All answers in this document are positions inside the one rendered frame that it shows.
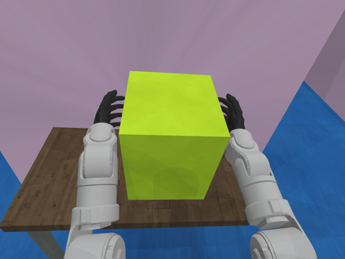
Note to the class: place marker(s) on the robot left hand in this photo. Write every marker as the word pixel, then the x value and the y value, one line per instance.
pixel 105 108

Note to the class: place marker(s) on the carton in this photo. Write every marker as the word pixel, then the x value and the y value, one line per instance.
pixel 172 135

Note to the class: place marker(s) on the table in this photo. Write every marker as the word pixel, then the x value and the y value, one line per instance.
pixel 45 200

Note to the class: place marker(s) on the robot right forearm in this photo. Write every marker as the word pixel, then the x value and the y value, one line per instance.
pixel 265 206

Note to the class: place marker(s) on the robot right hand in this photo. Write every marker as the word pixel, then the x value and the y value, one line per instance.
pixel 234 118

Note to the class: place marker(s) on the robot left forearm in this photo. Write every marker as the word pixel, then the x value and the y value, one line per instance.
pixel 97 179

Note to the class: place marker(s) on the right robot upper arm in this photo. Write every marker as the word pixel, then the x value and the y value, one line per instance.
pixel 283 243

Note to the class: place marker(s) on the left robot upper arm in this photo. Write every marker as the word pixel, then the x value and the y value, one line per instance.
pixel 97 246

